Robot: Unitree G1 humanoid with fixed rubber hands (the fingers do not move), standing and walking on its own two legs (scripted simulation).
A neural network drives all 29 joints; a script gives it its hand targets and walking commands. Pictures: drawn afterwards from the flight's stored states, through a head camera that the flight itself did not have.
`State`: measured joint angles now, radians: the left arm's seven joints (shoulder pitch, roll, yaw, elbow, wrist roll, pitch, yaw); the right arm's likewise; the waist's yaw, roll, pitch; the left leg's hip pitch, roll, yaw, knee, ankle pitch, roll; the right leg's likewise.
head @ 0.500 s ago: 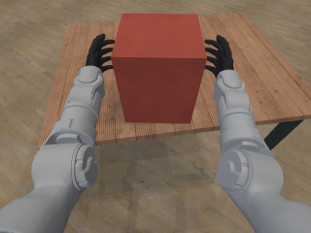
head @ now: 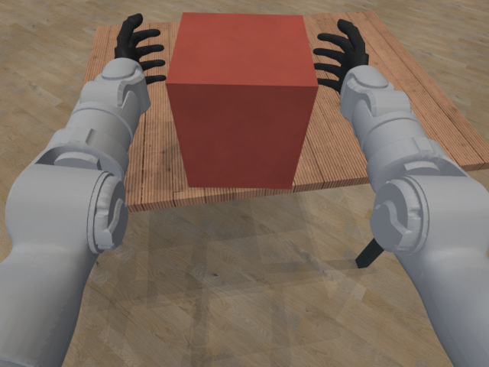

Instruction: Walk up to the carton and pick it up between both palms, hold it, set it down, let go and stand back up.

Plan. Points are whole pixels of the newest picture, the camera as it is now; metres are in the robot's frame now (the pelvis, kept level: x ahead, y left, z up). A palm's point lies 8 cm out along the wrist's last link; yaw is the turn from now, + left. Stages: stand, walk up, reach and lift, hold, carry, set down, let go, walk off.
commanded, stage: set down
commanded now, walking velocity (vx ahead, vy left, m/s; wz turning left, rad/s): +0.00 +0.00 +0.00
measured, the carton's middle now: (241, 108) +0.57 -0.03 +0.08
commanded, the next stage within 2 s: none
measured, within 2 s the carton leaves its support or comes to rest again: neither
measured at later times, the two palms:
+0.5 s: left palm (83, 25) +0.50 +0.17 +0.28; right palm (401, 23) +0.48 -0.21 +0.28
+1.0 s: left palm (91, 14) +0.53 +0.17 +0.28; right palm (400, 15) +0.50 -0.22 +0.29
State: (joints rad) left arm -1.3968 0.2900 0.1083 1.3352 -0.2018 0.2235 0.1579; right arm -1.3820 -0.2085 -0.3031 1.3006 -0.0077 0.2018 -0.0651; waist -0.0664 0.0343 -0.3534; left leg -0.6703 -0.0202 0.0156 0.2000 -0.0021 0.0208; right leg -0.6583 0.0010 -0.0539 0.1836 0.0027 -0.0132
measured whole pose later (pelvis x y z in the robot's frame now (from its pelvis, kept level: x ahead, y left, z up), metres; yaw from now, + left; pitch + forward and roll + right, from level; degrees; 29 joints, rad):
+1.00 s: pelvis +0.02 -0.01 +0.01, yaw -2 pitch +21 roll +0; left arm -1.43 0.51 0.00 1.20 -0.37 0.41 0.03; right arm -1.47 -0.33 0.03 1.15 0.36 0.37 -0.20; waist -0.06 0.03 -0.27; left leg -0.50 0.00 0.05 0.15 -0.02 0.00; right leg -0.50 0.02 -0.02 0.14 -0.01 -0.03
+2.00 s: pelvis -0.01 +0.00 +0.00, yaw -3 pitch +10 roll +1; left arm -0.80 0.22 0.02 0.96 -0.20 0.17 0.09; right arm -0.73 -0.21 0.04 0.90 0.25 0.02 -0.18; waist 0.03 0.01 -0.21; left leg -0.41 -0.01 0.07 0.37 -0.13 0.02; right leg -0.44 0.01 0.01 0.40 -0.13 -0.02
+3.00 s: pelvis -0.02 -0.02 +0.00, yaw +0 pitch +5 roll +2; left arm -0.17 0.17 -0.07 0.34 -0.10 0.24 0.14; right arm -0.22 -0.18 0.04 0.61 0.19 -0.10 -0.13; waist 0.05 -0.06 -0.12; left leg -0.33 -0.03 0.01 0.38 -0.14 0.01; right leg -0.37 -0.01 -0.04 0.49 -0.20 -0.05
